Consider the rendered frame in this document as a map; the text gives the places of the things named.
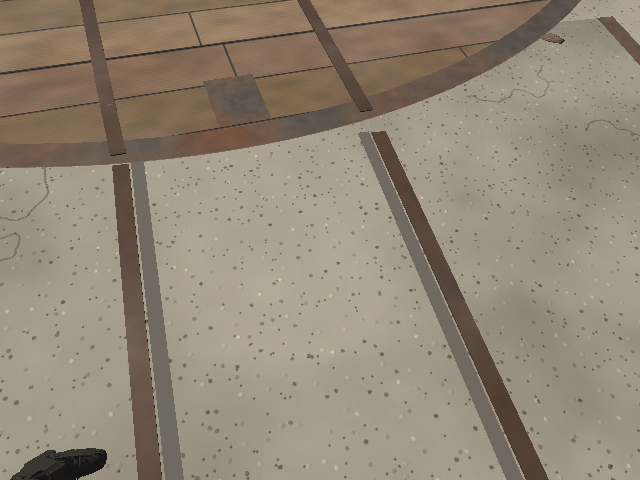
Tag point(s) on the robot left hand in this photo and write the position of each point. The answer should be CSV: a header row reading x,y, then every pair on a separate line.
x,y
67,465

